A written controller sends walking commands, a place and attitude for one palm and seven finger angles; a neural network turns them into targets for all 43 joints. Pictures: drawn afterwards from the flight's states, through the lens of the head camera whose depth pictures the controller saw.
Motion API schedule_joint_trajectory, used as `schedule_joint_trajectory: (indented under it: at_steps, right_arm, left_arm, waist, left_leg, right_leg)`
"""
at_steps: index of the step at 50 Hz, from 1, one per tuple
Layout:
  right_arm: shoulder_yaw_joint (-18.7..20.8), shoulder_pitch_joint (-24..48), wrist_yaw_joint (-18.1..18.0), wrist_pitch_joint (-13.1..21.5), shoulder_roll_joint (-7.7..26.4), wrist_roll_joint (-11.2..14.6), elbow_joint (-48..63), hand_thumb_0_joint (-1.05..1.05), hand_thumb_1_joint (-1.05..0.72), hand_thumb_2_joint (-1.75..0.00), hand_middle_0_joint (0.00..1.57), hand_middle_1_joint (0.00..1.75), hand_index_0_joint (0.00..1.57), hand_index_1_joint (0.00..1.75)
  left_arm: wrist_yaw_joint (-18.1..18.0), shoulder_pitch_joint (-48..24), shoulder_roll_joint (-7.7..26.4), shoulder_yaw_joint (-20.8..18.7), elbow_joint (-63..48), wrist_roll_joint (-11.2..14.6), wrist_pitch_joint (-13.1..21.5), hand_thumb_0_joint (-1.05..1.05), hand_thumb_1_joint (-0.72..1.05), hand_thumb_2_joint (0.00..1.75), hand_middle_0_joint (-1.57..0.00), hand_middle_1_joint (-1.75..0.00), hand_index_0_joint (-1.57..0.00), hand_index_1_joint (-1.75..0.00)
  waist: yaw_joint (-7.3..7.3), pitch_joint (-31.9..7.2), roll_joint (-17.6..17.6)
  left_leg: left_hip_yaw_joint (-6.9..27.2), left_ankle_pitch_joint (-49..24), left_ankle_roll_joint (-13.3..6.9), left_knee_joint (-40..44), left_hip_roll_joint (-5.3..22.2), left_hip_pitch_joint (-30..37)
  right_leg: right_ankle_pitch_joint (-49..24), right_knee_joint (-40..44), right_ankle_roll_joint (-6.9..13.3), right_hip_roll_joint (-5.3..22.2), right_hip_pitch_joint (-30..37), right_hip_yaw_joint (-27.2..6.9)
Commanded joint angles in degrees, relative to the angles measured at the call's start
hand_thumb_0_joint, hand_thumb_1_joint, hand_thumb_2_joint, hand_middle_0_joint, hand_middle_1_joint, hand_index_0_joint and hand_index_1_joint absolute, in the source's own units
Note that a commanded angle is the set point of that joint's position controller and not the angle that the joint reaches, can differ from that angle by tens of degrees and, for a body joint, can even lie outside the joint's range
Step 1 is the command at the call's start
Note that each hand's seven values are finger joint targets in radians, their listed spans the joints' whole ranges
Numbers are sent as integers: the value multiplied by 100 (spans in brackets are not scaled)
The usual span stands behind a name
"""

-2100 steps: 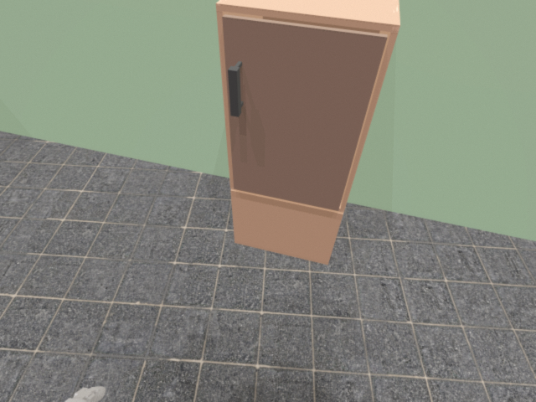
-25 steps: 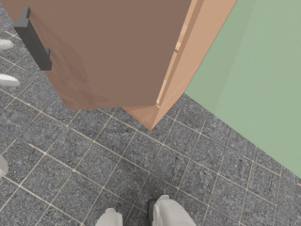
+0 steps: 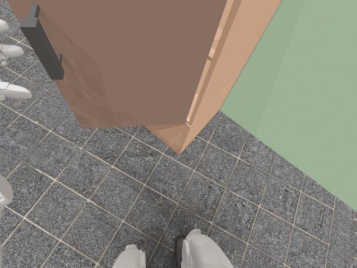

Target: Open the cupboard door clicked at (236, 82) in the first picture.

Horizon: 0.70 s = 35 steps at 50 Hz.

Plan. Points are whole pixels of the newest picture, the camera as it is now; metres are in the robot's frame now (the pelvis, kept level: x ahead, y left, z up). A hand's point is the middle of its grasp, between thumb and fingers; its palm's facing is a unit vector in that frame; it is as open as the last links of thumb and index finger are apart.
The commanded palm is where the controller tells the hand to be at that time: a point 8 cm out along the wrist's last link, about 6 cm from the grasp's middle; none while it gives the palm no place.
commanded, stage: slide the fingers in behind the handle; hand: left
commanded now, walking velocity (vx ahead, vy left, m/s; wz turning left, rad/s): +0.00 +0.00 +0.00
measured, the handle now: (46, 44) +0.56 +0.23 +0.09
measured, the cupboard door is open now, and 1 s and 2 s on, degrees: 46 46 46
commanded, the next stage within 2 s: close the thumb around the handle in 1.64 s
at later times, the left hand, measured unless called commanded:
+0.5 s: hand (19, 61) +0.51 +0.27 +0.10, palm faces +0.04 -1.00 -0.01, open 14.0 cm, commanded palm +0.49 +0.31 +0.09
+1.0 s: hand (38, 63) +0.51 +0.24 +0.10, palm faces +0.03 -1.00 +0.00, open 14.0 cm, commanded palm +0.49 +0.27 +0.09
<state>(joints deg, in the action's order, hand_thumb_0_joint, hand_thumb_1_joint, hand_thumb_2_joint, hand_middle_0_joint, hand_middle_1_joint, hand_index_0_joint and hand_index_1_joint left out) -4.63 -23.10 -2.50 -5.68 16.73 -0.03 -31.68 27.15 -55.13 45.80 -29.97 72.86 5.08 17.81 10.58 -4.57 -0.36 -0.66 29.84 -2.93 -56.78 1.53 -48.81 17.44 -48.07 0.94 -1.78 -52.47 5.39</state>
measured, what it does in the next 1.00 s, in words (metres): stands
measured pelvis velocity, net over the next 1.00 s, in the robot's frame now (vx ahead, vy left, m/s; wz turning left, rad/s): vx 0.01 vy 0.00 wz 0.00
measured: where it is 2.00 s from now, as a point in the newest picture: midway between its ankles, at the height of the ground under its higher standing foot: outside the picture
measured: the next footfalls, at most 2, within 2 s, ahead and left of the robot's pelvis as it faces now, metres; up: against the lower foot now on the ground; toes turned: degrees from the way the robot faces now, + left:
none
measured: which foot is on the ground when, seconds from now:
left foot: down 0.00-1.00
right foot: down 0.00-1.00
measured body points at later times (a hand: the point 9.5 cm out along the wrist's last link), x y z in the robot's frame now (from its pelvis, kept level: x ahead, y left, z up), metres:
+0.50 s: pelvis +0.00 +0.00 +0.00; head +0.14 +0.03 +0.43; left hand +0.50 +0.32 +0.10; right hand -0.01 -0.27 -0.09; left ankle -0.04 +0.08 -0.68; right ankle +0.05 -0.12 -0.68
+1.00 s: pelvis +0.01 +0.00 +0.00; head +0.13 +0.03 +0.44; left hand +0.50 +0.29 +0.10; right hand +0.02 -0.27 -0.10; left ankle -0.04 +0.08 -0.68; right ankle +0.05 -0.12 -0.68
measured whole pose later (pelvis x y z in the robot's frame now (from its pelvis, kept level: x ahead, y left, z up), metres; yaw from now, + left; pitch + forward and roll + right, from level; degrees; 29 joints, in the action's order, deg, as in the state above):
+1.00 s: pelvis +0.01 +0.00 +0.00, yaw +0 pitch +21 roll -4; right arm -3.2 -23.7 -1.1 -5.8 15.8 -0.5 -32.9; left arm 20.5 -51.1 34.8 -25.6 66.5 6.9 19.8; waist 9.4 -5.9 -1.0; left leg -1.2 29.8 -2.9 -55.0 1.1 -46.1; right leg 17.9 -47.4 0.8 -1.6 -50.4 4.7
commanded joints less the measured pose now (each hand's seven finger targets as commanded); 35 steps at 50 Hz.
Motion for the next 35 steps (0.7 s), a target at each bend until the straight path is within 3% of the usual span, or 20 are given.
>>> schedule_joint_trajectory:
  at_steps: [1,4,6,7,8,9,10,12,16,17,20,21,22,24,25,27,29,32,35]
  right_arm:
    - [432,-1160,-98,98,1183,-8,134,0,-90,-90,20,30,20,30]
    - [426,-1168,-90,95,1172,2,64,0,-90,-90,20,30,20,30]
    - [438,-1207,-97,85,1185,4,32,0,-90,-90,20,30,20,30]
    - [450,-1239,-93,70,1186,1,18,0,-90,-90,20,30,20,30]
    - [431,-1208,-89,65,1168,9,16,0,-90,-90,20,30,20,30]
    - [430,-1242,-96,58,1187,5,-5,0,-90,-90,20,30,20,30]
    - [416,-1232,-104,65,1176,5,30,0,-90,-90,20,30,20,30]
    - [424,-1248,-102,67,1184,-3,59,0,-90,-90,20,30,20,30]
    - [466,-1276,-43,81,1148,-45,136,0,-90,-90,20,30,20,30]
    - [491,-1293,-19,85,1143,-53,165,0,-90,-90,20,30,20,30]
    - [481,-1243,10,43,1100,-25,131,0,-90,-90,20,30,20,30]
    - [504,-1244,8,36,1132,-20,125,0,-90,-90,20,30,20,30]
    - [494,-1228,12,29,1127,-10,126,0,-90,-90,20,30,20,30]
    - [482,-1216,-4,21,1129,2,107,0,-90,-90,20,30,20,30]
    - [480,-1213,-14,28,1105,-2,118,0,-90,-90,20,30,20,30]
    - [498,-1210,-14,27,1104,-3,103,0,-90,-90,20,30,20,30]
    - [485,-1182,-3,35,1077,-5,103,0,-90,-90,20,30,20,30]
    - [506,-1191,6,42,1073,-15,72,0,-90,-90,20,30,20,30]
    - [544,-1210,19,59,1069,-30,121,0,-90,-90,20,30,20,30]
  left_arm:
    - [18,-2451,2000,-231,-1402,151,473,0,-50,30,-30,-120,-30,-120]
    - [133,-2505,1643,15,-1339,254,478,0,-50,30,-30,-120,-30,-120]
    - [189,-2502,1572,36,-1366,307,462,0,-50,30,-30,-120,-30,-120]
    - [198,-2348,1472,80,-1250,303,400,0,-50,30,-30,-120,-30,-120]
    - [205,-2357,1273,216,-1138,322,322,0,-50,30,-30,-120,-30,-120]
    - [169,-2340,1400,131,-1058,307,252,0,-50,30,-30,-120,-30,-120]
    - [135,-2337,1482,52,-1059,314,241,0,-50,30,-30,-120,-30,-120]
    - [34,-2374,1764,-121,-1114,239,198,0,-50,30,-30,-120,-30,-120]
    - [-175,-2259,1932,-322,-1705,177,430,0,-50,30,-30,-120,-30,-120]
    - [-205,-2056,1903,-362,-1748,177,471,0,-50,30,-30,-120,-30,-120]
    - [-201,-2148,1389,-37,-1738,270,517,0,-50,30,-30,-120,-30,-120]
    - [-194,-2011,1428,-109,-1649,287,487,0,-50,30,-30,-120,-30,-120]
    - [-169,-2011,1316,-16,-1597,297,443,0,-50,30,-30,-120,-30,-120]
    - [-154,-2072,1297,18,-1502,300,370,0,-50,30,-30,-120,-30,-120]
    - [-159,-2133,1206,54,-1601,324,393,0,-50,30,-30,-120,-30,-120]
    - [-199,-2017,1282,3,-1591,285,381,0,-50,30,-30,-120,-30,-120]
    - [-249,-2019,1090,116,-1571,297,375,0,-50,30,-30,-120,-30,-120]
    - [-296,-2106,979,154,-1641,325,455,0,-50,30,-30,-120,-30,-120]
    - [-339,-1997,972,60,-1897,377,550,0,-50,30,-30,-120,-30,-120]
  waist:
    - [-43,-2861,-1369]
    - [86,-2807,-1301]
    - [67,-2878,-1402]
    - [59,-2846,-1258]
    - [109,-2670,-1317]
    - [124,-2537,-1021]
    - [73,-2485,-1197]
    - [36,-2636,-1042]
    - [-140,-3190,-1467]
    - [-194,-3274,-1488]
    - [-28,-2871,-1275]
    - [-71,-2871,-1178]
    - [-36,-2795,-1254]
    - [-10,-2624,-1040]
    - [-2,-2643,-1194]
    - [-51,-2718,-1133]
    - [-21,-2567,-1108]
    - [-3,-2667,-1107]
    - [-93,-2992,-1152]
  left_leg:
    - [471,-3224,372,721,33,1494]
    - [462,-3157,347,698,50,1543]
    - [506,-3367,376,698,70,1709]
    - [523,-3341,367,705,70,1704]
    - [479,-3166,338,710,63,1594]
    - [490,-2980,296,738,66,1412]
    - [457,-2971,288,759,32,1331]
    - [389,-2769,218,742,13,1073]
    - [400,-3441,326,720,27,1503]
    - [410,-3639,353,707,38,1605]
    - [404,-3557,312,732,64,1627]
    - [413,-3506,307,750,66,1612]
    - [380,-3365,294,771,59,1580]
    - [362,-3062,233,822,34,1359]
    - [371,-3177,241,827,29,1453]
    - [371,-3222,261,820,34,1502]
    - [360,-3165,263,839,34,1443]
    - [400,-3410,303,792,50,1614]
    - [441,-3870,351,766,60,1849]
  right_leg:
    - [-1553,123,88,-135,1757,-335]
    - [-1505,173,67,-148,1636,-327]
    - [-1525,168,75,-148,1533,-306]
    - [-1468,174,72,-155,1497,-280]
    - [-1406,203,64,-150,1409,-294]
    - [-1361,224,53,-148,1470,-281]
    - [-1399,227,84,-143,1537,-303]
    - [-1496,214,63,-123,1813,-370]
    - [-1924,110,106,-135,2044,-370]
    - [-1975,101,114,-143,2050,-357]
    - [-1907,178,84,-177,1897,-329]
    - [-1873,201,71,-172,1914,-336]
    - [-1805,217,62,-170,1869,-337]
    - [-1734,259,58,-157,1958,-358]
    - [-1775,246,82,-153,1920,-346]
    - [-1791,242,63,-142,1936,-347]
    - [-1768,249,60,-139,1891,-342]
    - [-1855,218,67,-143,1833,-332]
    - [-2072,162,88,-144,1952,-327]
